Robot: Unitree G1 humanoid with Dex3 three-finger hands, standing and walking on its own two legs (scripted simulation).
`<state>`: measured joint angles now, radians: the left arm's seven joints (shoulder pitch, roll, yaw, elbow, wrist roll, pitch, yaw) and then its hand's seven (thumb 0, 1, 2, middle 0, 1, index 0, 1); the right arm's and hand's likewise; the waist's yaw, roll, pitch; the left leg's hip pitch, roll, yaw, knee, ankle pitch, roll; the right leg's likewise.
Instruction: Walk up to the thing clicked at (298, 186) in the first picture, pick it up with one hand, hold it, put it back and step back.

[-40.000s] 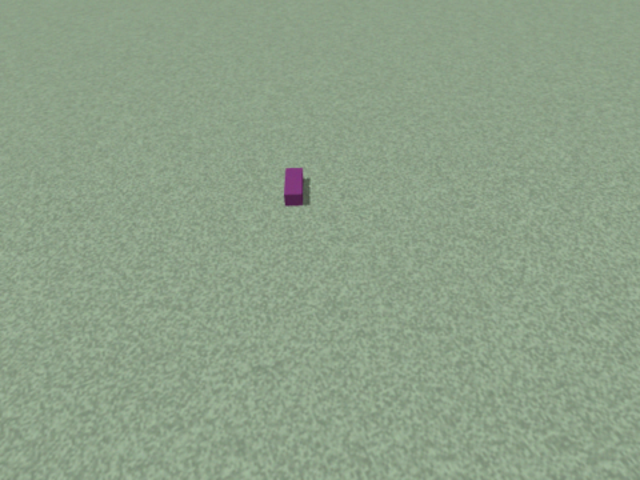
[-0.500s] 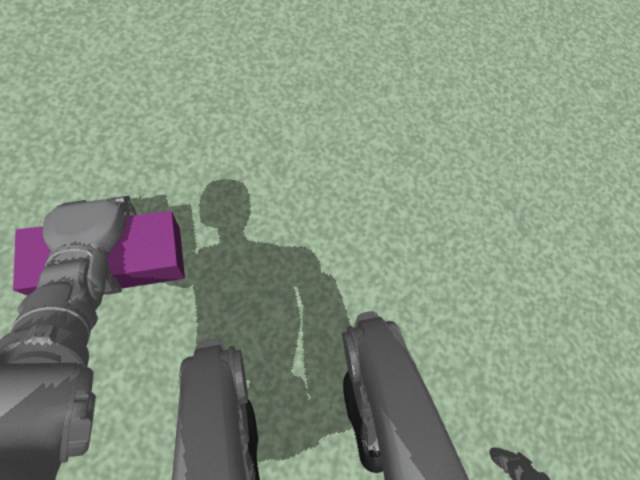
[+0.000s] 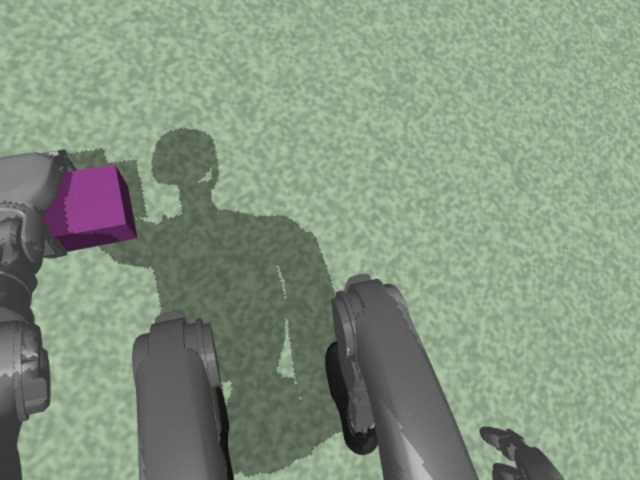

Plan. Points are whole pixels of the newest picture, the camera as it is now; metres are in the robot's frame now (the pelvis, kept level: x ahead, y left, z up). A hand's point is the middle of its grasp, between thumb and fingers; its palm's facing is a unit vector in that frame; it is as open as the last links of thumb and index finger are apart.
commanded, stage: crouch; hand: left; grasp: from above
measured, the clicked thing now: (45, 216) +0.47 +0.29 -0.20
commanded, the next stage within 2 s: lower in 0.46 s
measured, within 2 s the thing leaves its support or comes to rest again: rests again in 1.78 s
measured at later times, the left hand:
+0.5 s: hand (54, 217) +0.48 +0.29 -0.22, palm faces -0.46 -0.05 -0.89, open 11.0 cm
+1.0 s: hand (73, 223) +0.48 +0.29 -0.28, palm faces -0.47 -0.07 -0.88, open 11.0 cm
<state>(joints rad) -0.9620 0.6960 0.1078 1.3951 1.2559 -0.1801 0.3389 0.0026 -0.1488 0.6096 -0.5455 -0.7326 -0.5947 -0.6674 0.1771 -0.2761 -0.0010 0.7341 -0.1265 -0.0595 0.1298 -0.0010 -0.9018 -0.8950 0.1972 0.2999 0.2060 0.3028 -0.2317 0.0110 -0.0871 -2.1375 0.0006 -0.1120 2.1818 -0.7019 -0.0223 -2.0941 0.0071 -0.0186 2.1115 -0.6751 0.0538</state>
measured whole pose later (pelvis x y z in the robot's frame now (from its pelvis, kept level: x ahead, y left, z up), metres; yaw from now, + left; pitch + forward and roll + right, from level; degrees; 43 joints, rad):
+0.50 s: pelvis -0.01 +0.01 -0.05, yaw -2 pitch +35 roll -8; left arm -1.05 0.80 0.11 1.54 1.31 -0.20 0.38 0.00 -0.15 0.61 -0.55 -0.73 -0.60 -0.66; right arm 0.18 -0.26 0.08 0.74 -0.15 -0.06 0.14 0.00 -0.90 -0.89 0.20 0.30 0.21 0.30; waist -0.28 -0.01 -0.05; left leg -2.29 -0.01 -0.13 2.36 -0.69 -0.01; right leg -2.23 0.02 -0.03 2.26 -0.66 0.06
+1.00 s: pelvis -0.01 +0.01 -0.08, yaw -4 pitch +33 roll -10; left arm -1.05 0.89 0.15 1.56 1.33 -0.25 0.42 0.00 -0.16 0.61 -0.57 -0.71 -0.62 -0.64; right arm 0.16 -0.30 0.13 0.71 -0.18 -0.07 0.16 0.00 -0.91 -0.89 0.20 0.30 0.21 0.30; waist -0.32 -0.05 0.04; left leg -2.35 -0.01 -0.18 2.46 -0.70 -0.02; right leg -2.27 0.03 -0.06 2.34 -0.66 0.07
